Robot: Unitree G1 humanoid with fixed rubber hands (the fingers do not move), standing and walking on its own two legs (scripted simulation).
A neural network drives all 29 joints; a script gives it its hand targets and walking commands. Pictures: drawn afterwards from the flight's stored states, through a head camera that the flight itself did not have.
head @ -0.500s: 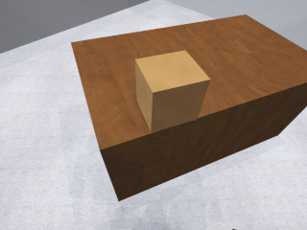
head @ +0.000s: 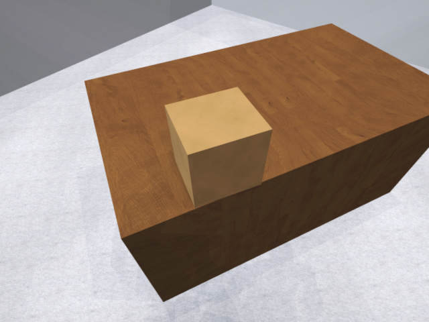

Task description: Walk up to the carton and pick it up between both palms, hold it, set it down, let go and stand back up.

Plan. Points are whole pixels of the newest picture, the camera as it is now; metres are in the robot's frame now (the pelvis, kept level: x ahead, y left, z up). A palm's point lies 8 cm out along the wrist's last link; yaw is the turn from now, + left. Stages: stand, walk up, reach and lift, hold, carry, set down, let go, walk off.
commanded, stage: walk up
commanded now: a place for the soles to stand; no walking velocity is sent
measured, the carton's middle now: (216, 147) +0.54 +0.02 -0.03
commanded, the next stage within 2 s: none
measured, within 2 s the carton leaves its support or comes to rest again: neither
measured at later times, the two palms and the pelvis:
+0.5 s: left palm out of the picture +0.01 +0.26 -0.13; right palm out of the picture -0.02 -0.25 -0.13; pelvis -0.01 -0.01 +0.01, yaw +1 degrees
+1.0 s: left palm out of the picture +0.02 +0.11 -0.15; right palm (400, 281) +0.22 -0.37 -0.11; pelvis +0.10 -0.12 -0.01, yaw +14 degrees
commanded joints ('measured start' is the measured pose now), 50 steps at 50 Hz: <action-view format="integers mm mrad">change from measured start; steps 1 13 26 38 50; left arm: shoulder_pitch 61 77 48 295 133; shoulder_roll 145 144 159 317 174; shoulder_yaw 33 26 74 139 51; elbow -13 32 -133 -173 -90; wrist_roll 0 -3 87 35 55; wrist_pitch -10 -11 27 17 29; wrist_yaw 8 5 -41 -10 -8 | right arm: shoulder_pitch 23 47 189 108 243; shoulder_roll -114 -138 -199 7 -38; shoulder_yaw -23 -16 -114 -73 -102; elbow -30 23 15 -199 -227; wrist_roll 2 4 -37 -34 -33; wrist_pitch -15 -18 -35 2 -48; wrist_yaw -5 -5 -74 -49 -31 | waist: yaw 17 9 -5 125 -55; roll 8 4 108 -313 20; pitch -31 -3 91 65 31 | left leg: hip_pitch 11 9 78 -572 143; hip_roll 57 62 271 -125 -77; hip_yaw -63 -70 -462 -203 -92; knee -66 -127 -325 659 -25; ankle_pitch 172 45 -409 -459 62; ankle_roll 74 76 216 85 91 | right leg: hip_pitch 26 -9 -455 59 -202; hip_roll -95 -77 -94 -358 -201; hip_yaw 101 110 125 557 19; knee -102 -150 441 -336 -39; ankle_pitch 214 58 -127 -478 -328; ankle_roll -59 -45 73 -55 -104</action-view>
